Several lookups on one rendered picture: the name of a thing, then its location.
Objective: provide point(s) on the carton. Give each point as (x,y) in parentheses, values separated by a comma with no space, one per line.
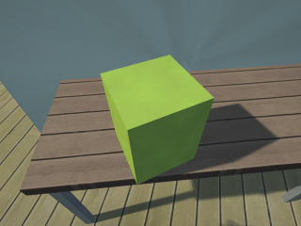
(159,112)

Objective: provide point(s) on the table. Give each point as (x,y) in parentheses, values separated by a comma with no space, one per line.
(254,125)

